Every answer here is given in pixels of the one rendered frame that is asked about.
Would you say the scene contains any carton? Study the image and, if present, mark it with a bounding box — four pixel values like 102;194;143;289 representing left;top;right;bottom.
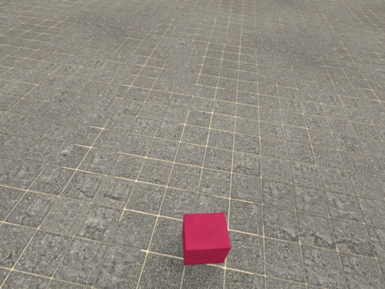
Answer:
182;213;231;266

